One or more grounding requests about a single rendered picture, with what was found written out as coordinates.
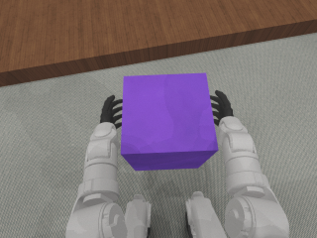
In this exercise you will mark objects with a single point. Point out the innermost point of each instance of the robot left forearm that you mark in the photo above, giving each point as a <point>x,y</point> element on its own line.
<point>99,182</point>

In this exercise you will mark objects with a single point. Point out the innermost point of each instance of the robot right forearm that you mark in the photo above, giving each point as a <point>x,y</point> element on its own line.
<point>244,173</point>

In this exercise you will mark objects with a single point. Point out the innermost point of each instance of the left robot upper arm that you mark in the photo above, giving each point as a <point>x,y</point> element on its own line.
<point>103,220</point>

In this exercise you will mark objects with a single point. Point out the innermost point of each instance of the robot right hand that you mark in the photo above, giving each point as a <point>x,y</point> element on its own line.
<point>223,106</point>

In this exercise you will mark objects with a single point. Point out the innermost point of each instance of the robot left hand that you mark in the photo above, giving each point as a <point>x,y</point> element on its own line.
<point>108,112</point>

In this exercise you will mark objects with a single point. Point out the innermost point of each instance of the left robot thigh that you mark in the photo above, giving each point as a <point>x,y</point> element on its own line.
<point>138,218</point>

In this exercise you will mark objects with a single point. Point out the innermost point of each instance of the carton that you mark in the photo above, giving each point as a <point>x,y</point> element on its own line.
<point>167,121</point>

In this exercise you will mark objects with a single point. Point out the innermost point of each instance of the right robot upper arm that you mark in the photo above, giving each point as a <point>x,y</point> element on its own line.
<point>251,217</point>

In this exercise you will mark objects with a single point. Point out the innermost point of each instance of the right robot shin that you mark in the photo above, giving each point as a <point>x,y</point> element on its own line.
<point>195,194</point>

